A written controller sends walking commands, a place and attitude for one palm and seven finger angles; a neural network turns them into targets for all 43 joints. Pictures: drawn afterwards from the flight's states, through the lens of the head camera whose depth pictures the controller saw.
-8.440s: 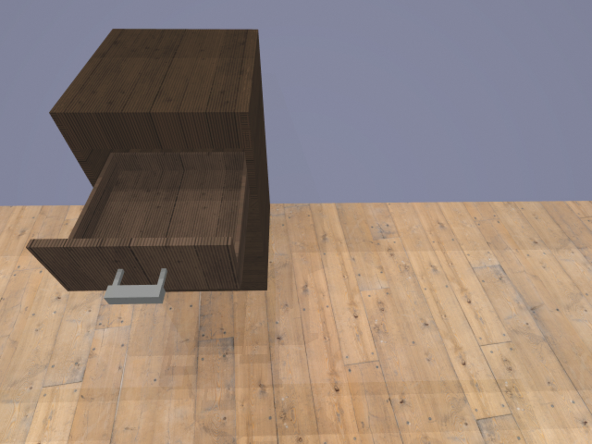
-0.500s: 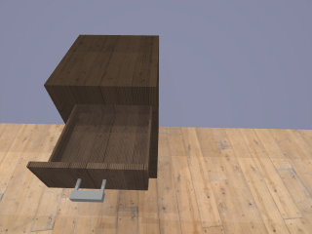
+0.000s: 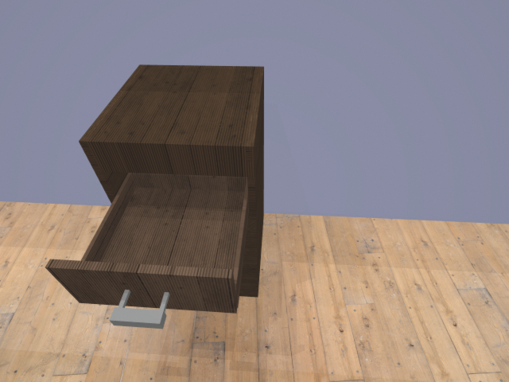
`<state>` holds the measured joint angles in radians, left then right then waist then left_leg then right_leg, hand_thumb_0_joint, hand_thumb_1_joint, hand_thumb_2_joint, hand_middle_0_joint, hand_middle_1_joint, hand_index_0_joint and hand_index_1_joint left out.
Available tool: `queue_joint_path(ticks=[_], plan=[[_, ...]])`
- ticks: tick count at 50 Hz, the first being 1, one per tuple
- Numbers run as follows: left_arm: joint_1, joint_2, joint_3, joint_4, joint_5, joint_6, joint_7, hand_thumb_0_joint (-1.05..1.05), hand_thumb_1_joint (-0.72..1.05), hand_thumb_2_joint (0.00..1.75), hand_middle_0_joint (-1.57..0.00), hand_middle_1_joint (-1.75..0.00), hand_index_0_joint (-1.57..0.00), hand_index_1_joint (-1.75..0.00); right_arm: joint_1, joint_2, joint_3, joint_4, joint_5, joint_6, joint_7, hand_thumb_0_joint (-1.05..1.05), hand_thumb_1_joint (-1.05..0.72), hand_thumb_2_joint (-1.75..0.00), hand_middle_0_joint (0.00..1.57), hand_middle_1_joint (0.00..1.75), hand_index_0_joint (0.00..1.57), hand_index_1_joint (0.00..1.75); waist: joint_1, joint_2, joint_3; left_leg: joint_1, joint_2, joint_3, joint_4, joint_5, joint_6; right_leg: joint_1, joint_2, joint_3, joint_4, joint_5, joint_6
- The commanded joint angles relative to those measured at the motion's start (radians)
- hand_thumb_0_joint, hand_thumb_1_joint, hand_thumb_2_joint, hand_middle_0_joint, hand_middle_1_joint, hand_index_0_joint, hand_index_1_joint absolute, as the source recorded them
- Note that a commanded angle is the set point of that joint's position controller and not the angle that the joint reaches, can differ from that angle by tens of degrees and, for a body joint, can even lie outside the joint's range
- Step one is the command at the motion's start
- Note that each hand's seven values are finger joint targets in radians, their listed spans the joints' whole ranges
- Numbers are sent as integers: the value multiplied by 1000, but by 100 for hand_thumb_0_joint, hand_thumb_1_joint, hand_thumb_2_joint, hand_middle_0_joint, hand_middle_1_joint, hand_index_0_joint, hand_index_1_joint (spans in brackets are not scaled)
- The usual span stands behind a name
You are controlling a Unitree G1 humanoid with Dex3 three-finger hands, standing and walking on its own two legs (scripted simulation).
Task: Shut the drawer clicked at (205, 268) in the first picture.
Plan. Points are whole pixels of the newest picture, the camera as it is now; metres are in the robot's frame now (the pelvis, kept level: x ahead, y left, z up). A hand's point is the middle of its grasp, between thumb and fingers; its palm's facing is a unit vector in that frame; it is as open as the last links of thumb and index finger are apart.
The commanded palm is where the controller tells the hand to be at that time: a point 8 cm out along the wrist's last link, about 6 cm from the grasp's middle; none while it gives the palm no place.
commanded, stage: come to a stop and stand still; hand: left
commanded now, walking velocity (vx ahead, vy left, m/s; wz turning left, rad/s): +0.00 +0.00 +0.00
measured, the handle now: (142, 306) +0.30 +0.27 -0.16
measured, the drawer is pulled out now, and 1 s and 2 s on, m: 0.29 0.29 0.29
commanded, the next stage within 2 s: look again from close up in 0.14 s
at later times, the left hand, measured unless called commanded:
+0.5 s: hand out of the picture +0.03 +0.19 -0.19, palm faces +0.02 -0.97 -0.23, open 7.4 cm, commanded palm none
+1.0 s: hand out of the picture +0.12 +0.21 -0.03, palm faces +0.24 -0.97 -0.10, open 7.0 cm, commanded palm +0.05 +0.24 -0.07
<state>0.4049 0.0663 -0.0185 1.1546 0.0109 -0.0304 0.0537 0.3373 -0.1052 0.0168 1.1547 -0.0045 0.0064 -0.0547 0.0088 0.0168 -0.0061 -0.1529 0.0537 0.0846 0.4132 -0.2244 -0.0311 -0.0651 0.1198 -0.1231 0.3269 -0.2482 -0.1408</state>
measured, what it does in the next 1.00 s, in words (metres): steps on the spot: right foot, then right foot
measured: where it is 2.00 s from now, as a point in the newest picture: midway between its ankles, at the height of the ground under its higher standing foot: outside the picture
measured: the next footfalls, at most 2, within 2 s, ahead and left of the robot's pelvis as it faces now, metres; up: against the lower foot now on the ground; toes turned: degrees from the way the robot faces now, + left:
right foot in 0.52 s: +0.10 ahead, -0.22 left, +0.00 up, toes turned -1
right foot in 0.78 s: +0.03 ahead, -0.11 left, +0.00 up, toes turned +0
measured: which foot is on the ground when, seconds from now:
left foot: down 0.00-1.00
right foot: down 0.00-0.32, up 0.34-0.50, down 0.52-0.60, up 0.62-0.76, down 0.78-1.00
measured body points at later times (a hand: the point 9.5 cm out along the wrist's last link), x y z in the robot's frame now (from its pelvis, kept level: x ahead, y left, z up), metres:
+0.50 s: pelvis -0.03 +0.00 -0.03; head -0.02 +0.00 +0.42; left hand +0.03 +0.24 -0.17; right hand -0.08 -0.24 -0.18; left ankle +0.01 +0.12 -0.74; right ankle +0.03 -0.20 -0.73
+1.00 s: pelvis -0.06 +0.02 -0.04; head -0.08 +0.02 +0.41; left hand +0.10 +0.26 -0.02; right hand +0.10 -0.22 -0.11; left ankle -0.01 +0.11 -0.74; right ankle -0.01 -0.11 -0.74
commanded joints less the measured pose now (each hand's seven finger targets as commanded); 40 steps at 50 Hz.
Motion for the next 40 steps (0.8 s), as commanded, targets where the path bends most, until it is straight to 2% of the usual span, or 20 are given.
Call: queue_joint_path(ticks=[1,11,12,14,15,16,17,19,20,21,23,25,28,29,30,31,34,37,39,40], plan=[[91,96,19,-17,-3,-4,4,0,90,90,-20,-30,-20,-30,111,-43,-2,-2,0,-1,-2,0,-90,-90,20,30,20,30,-12,-43,145,-52,35,-51,-17,17,49,-97,-260,253,-126,265,185],[101,104,27,-19,-4,-3,7,0,90,90,-20,-30,-20,-30,137,-42,-2,0,3,-5,-8,0,-90,-90,20,30,20,30,-11,-58,109,-73,31,-42,-6,15,50,-25,-262,239,-99,428,201],[91,165,43,-38,-3,-29,58,0,90,90,-20,-30,-20,-30,71,-111,-34,-72,-4,-32,0,0,-90,-90,20,30,20,30,-25,-240,284,-220,-52,149,252,-329,-14,-145,-273,277,-72,1419,450],[-24,228,66,-119,-27,-8,62,0,90,90,-20,-30,-20,-30,444,-137,-63,-37,-1,-16,-41,0,-90,-90,20,30,20,30,-224,-343,171,-87,-121,197,221,-357,67,-105,-208,26,174,1979,657],[-142,281,72,-167,-56,13,68,0,90,90,-20,-30,-20,-30,610,-210,-98,-13,9,-25,-58,0,-90,-90,20,30,20,30,-314,-96,-30,96,-18,85,36,-185,148,-198,-146,-34,649,1649,641],[-180,209,79,-220,-84,43,53,0,90,90,-20,-30,-20,-30,510,-215,-124,-72,15,-43,-69,0,-90,-90,20,30,20,30,-290,484,-122,108,359,-346,-36,79,305,-512,-78,133,1366,29,439],[-92,155,84,-245,-31,69,28,0,90,90,-20,-30,-20,-30,112,-95,-75,-173,-5,-18,-66,0,-90,-90,20,30,20,30,-44,292,-28,-22,371,-325,-8,171,268,-635,-148,379,1487,-381,130],[19,107,86,-313,31,56,-36,0,90,90,-20,-30,-20,-30,-161,-164,-56,-330,-45,-30,-5,0,-90,-90,20,30,20,30,117,63,-5,-461,168,-144,-4,-132,118,-374,-199,216,947,-148,-113],[68,55,69,-291,35,59,-54,0,90,90,-20,-30,-20,-30,-163,-232,-67,-321,-50,-25,25,0,-90,-90,20,30,20,30,119,113,48,-539,113,-105,-33,-326,134,-296,-131,9,719,-30,97],[58,53,57,-259,29,50,-48,0,90,90,-20,-30,-20,-30,-117,-198,-68,-287,-46,-24,34,0,-90,-90,20,30,20,30,74,161,84,-536,103,-64,4,-300,122,-220,-118,-29,504,-15,141],[86,114,66,-220,10,30,-29,0,90,90,-20,-30,-20,-30,15,-150,-58,-253,-42,-15,37,0,-90,-90,20,30,20,30,40,-10,69,-415,22,-25,273,-255,73,-174,-108,-8,238,-12,146],[-25,289,89,-298,20,30,-16,0,90,90,-20,-30,-20,-30,137,-81,-58,-263,-19,22,39,0,-90,-90,20,30,20,30,-20,-373,-11,-349,-47,-51,613,-348,45,-423,-472,570,-84,-609,-20],[-366,306,102,-366,39,59,-23,0,90,90,-20,-30,-20,-30,386,-87,-70,-192,-44,29,64,0,-90,-90,20,30,20,30,-243,-62,13,104,-74,29,362,-209,38,-804,-309,287,175,-423,91],[-282,227,84,-361,30,68,-20,0,90,90,-20,-30,-20,-30,331,-138,-67,-215,-35,27,51,0,-90,-90,20,30,20,30,-178,-7,58,-55,12,-129,137,-332,47,-738,-192,183,393,-477,110],[-239,143,75,-366,11,80,-16,0,90,90,-20,-30,-20,-30,256,-243,-91,-237,-46,10,48,0,-90,-90,20,30,20,30,-139,281,139,-269,216,-550,-134,-669,118,-724,-68,90,710,-407,162],[-244,158,73,-342,16,85,-6,0,90,90,-20,-30,-20,-30,114,-255,-94,-256,-47,4,36,0,-90,-90,20,30,20,30,-80,357,267,-532,249,-671,-275,-781,171,-627,-105,173,860,-259,151],[-26,147,75,-270,17,73,-25,0,90,90,-20,-30,-20,-30,-195,-248,-67,-318,-43,-2,43,0,-90,-90,20,30,20,30,107,131,236,-784,158,-326,-162,-507,148,-263,-128,111,820,-159,150],[53,144,64,-225,12,40,-33,0,90,90,-20,-30,-20,-30,-66,-202,-66,-267,-33,7,35,0,-90,-90,20,30,20,30,60,-46,101,-467,37,-170,146,-410,82,-158,-116,112,245,-182,141],[-1,206,65,-254,10,18,-20,0,90,90,-20,-30,-20,-30,36,-110,-53,-268,-13,17,32,0,-90,-90,20,30,20,30,-18,-277,90,-388,-63,-79,453,-234,44,-308,-395,575,-91,-334,0],[-39,250,52,-280,23,4,16,0,90,90,-20,-30,-20,-30,-83,-146,-65,-297,-21,2,47,0,-90,-90,20,30,20,30,2,-153,208,-398,-45,-105,637,-191,3,-351,-370,573,-103,122,42]])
